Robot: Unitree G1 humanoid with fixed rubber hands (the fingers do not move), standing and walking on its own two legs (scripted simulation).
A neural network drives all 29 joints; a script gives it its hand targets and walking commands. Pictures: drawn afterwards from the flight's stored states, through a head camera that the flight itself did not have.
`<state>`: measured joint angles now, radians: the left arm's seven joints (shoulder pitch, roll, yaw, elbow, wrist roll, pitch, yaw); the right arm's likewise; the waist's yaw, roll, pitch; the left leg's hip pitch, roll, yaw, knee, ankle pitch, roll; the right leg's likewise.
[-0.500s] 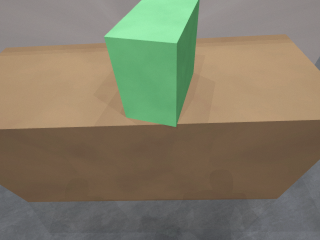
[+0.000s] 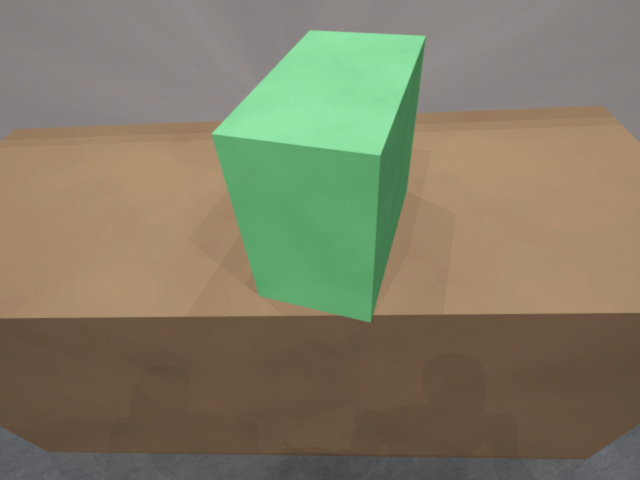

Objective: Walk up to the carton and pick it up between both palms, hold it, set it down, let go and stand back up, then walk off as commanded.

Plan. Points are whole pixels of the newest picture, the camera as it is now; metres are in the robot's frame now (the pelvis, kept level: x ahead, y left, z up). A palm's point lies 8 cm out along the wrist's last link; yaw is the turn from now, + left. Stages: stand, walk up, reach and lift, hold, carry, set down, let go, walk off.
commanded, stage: walk up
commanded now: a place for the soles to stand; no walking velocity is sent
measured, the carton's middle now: (339, 171) +0.54 +0.01 +0.12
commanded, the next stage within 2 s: none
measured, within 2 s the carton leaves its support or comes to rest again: neither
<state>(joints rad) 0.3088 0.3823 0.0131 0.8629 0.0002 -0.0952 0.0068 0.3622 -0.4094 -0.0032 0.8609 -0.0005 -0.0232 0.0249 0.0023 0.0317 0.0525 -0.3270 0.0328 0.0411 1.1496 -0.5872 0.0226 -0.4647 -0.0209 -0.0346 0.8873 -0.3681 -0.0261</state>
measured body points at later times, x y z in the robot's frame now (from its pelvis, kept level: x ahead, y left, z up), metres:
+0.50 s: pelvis +0.05 +0.06 +0.00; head +0.06 +0.06 +0.45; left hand +0.09 +0.38 -0.12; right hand +0.13 -0.25 -0.11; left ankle +0.14 +0.17 -0.69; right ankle +0.05 -0.09 -0.68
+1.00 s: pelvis +0.06 +0.04 +0.00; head +0.08 +0.02 +0.45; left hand +0.12 +0.36 -0.10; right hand +0.15 -0.26 -0.12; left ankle +0.14 +0.17 -0.69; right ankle +0.06 -0.08 -0.69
